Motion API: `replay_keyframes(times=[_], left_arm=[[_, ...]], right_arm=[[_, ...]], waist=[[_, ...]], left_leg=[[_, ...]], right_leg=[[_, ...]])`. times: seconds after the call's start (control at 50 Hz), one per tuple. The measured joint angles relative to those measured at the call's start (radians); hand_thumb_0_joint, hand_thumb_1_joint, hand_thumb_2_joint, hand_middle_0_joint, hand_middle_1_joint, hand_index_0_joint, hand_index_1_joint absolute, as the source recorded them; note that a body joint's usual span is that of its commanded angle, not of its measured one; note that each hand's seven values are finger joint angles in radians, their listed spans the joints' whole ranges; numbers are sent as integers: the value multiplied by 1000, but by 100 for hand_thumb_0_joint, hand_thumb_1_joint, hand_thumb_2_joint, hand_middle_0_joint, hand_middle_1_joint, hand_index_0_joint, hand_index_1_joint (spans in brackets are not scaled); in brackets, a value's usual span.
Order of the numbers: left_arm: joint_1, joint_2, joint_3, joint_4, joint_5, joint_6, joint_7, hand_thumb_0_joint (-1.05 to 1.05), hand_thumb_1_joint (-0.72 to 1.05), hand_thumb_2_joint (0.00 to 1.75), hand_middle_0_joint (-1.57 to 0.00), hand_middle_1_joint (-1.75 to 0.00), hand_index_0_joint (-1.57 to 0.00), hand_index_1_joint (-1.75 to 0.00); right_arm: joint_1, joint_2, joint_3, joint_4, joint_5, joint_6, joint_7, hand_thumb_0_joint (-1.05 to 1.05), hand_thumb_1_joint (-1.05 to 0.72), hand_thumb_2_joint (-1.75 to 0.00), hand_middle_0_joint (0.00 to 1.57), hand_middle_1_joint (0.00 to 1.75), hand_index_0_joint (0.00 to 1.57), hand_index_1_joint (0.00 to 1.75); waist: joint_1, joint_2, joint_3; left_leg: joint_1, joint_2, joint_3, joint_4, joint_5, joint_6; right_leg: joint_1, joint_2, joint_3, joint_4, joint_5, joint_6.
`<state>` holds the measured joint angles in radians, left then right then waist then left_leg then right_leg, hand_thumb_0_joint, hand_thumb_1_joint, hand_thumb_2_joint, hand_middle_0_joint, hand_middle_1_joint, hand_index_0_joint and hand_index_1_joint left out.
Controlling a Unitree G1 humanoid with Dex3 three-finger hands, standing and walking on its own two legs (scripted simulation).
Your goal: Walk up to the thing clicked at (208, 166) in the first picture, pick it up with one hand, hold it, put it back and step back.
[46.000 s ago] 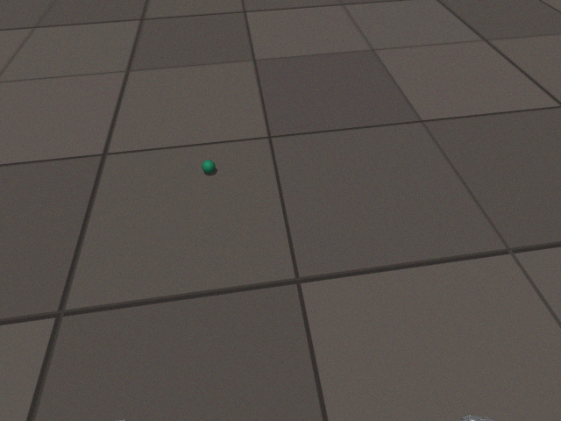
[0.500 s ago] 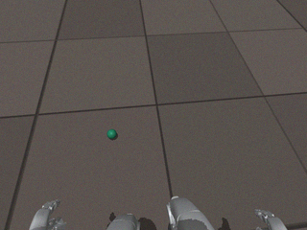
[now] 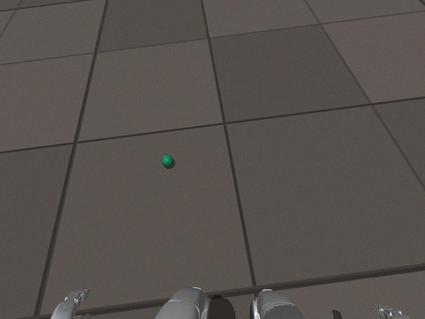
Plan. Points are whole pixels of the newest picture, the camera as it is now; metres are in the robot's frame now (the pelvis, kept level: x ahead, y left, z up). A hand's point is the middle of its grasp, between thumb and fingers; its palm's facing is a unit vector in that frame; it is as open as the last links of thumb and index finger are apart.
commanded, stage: step back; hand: left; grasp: from above
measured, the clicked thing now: (167, 160) +0.87 +0.33 -0.73
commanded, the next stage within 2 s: stand in 1.54 s
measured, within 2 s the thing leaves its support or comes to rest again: neither
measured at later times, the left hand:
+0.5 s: hand out of the picture -0.12 +0.25 -0.14, palm faces -0.04 -0.91 -0.40, open 7.4 cm
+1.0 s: hand out of the picture -0.13 +0.27 -0.14, palm faces -0.02 -0.92 -0.39, open 7.4 cm
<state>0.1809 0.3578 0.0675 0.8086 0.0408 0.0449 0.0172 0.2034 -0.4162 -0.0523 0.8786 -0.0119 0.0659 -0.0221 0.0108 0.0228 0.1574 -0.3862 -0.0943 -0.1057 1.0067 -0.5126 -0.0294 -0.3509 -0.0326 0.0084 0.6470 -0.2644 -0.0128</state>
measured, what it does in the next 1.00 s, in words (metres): walks backwards: left foot, then right foot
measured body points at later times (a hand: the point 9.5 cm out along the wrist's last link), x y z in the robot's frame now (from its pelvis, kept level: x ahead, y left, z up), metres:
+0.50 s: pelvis -0.18 -0.01 +0.00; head -0.15 -0.03 +0.44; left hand -0.11 +0.30 -0.12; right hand -0.06 -0.33 -0.12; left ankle -0.10 +0.13 -0.70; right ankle -0.19 -0.13 -0.73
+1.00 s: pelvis -0.20 -0.01 +0.00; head -0.19 -0.01 +0.45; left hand -0.13 +0.32 -0.11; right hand -0.16 -0.32 -0.12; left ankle -0.21 +0.12 -0.73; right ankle -0.16 -0.12 -0.72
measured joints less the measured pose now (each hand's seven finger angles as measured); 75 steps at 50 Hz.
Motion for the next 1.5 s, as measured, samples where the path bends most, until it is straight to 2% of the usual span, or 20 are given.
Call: replay_keyframes(times=[0.04,0.08,0.12,0.18,0.26,0.34,0.4,0.42,0.48,0.56,0.68,0.74,0.78,0.86,0.98,1.04,1.12,1.26,1.32,1.5], left_arm=[[-27,11,-2,-22,-4,-2,4,1,90,90,-21,-30,-20,-30],[-53,23,-7,-38,-13,3,3,1,90,90,-21,-30,-20,-30],[-79,40,-6,-33,-21,12,4,1,90,90,-21,-30,-20,-30],[-80,36,-4,-2,-27,29,10,1,90,90,-21,-30,-20,-30],[-58,37,-1,18,-36,27,5,1,90,90,-21,-30,-20,-30],[-27,31,-5,33,-30,13,-7,1,90,90,-21,-30,-20,-30],[4,29,-8,60,-24,-11,-15,1,90,90,-21,-30,-20,-30],[8,17,-5,79,-18,-20,-14,1,90,90,-21,-30,-20,-30],[41,0,-12,110,-3,-28,-20,1,90,90,-21,-30,-20,-30],[65,-10,-12,132,-2,-31,-18,1,90,90,-21,-30,-20,-30],[58,13,0,122,6,-48,-27,1,90,90,-21,-30,-20,-30],[50,39,-2,126,-1,-38,-28,1,90,90,-21,-30,-20,-30],[58,45,-3,148,-11,-28,-28,1,90,90,-21,-30,-20,-30],[57,64,-3,173,-22,-33,-35,1,90,90,-21,-30,-20,-30],[40,55,-1,182,-20,-48,-48,1,90,90,-21,-30,-20,-30],[20,31,0,182,-13,-70,-37,1,90,90,-21,-30,-20,-30],[5,1,-10,164,-14,-90,-34,1,90,90,-21,-30,-20,-30],[-10,-18,-31,161,-20,-87,-29,1,90,90,-21,-30,-20,-30],[-24,-6,-35,166,-30,-67,-25,1,90,90,-21,-30,-20,-30],[-54,21,-36,228,-38,-50,-22,1,90,90,-21,-30,-20,-30]], right_arm=[[7,6,1,7,-5,1,3,1,-91,-90,20,30,21,30],[12,10,-1,9,-10,-6,8,1,-91,-90,21,30,21,30],[-4,34,-2,18,-19,-10,13,1,-91,-90,20,30,21,30],[-11,47,10,11,-27,-14,27,1,-91,-90,21,30,21,30],[-28,58,23,-1,-30,-17,19,1,-91,-90,21,30,21,30],[-70,48,18,-32,-30,-22,16,1,-90,-90,21,30,21,30],[-100,32,17,-47,-26,-20,20,1,-90,-90,21,30,21,30],[-113,20,14,-45,-24,-18,20,1,-90,-90,21,30,21,30],[-103,20,6,-18,-17,-2,13,1,-91,-90,21,30,21,30],[-51,9,2,19,-5,-9,19,1,-91,-90,21,30,21,30],[43,3,-6,91,-21,-21,40,1,-91,-90,20,30,21,30],[52,28,-13,121,-28,-41,44,1,-91,-90,20,30,21,30],[62,41,-11,116,-32,-59,49,1,-91,-90,20,30,21,30],[73,69,-1,104,-32,-88,46,1,-91,-90,21,30,21,30],[67,60,-2,90,-30,-81,47,1,-90,-90,21,30,21,30],[59,40,-1,90,-17,-65,40,1,-91,-90,21,30,21,30],[43,38,4,104,-11,-54,24,1,-91,-90,21,30,21,30],[2,30,6,117,-13,-65,26,1,-91,-90,20,30,21,30],[-17,37,4,128,-17,-73,22,1,-91,-90,20,30,21,30],[-109,87,35,172,-14,-67,26,1,-91,-90,21,30,21,30]], waist=[[-6,-10,12],[-14,-20,19],[-8,-69,43],[-26,-55,34],[-20,-50,5],[-3,-32,-1],[13,-17,-16],[12,15,-9],[20,26,-29],[25,17,-58],[19,10,-91],[19,-39,-77],[6,-45,-93],[-15,-61,-94],[-29,-46,-98],[-29,1,-90],[-9,8,-89],[6,6,-73],[0,-8,-65],[10,-38,-70]], left_leg=[[67,27,34,-140,5,7],[142,48,65,-324,97,23],[146,23,93,-353,149,42],[117,53,82,-346,177,52],[90,87,87,-393,243,49],[40,117,108,-397,288,42],[-19,143,129,-349,295,27],[-38,165,116,-315,286,32],[-79,95,15,-181,95,28],[-81,21,-31,-5,91,14],[91,61,35,-256,21,9],[167,39,77,-419,188,35],[166,39,81,-429,195,57],[202,55,82,-487,221,55],[213,82,89,-469,193,37],[184,116,64,-367,132,30],[82,72,19,-140,8,40],[45,105,64,-270,103,28],[95,109,95,-424,281,24],[106,126,120,-430,249,19]], right_leg=[[-30,-13,-17,17,14,6],[-69,-26,-31,52,20,15],[-99,-42,6,94,-8,17],[-147,65,83,331,-240,5],[-138,133,110,539,-256,7],[-12,94,70,364,-258,24],[128,56,42,35,-170,7],[142,78,30,-1,-138,1],[112,80,31,26,-119,-12],[98,46,32,0,-81,-11],[70,8,-18,0,-71,-4],[58,-29,0,40,-102,4],[25,-6,20,114,-186,-2],[-22,17,24,203,-176,-7],[21,13,-15,39,-138,-5],[77,49,-49,-69,21,-12],[89,40,-58,-54,-14,-25],[117,15,-61,-69,-32,-8],[101,0,-62,-10,-72,7],[129,19,-35,-80,-47,17]])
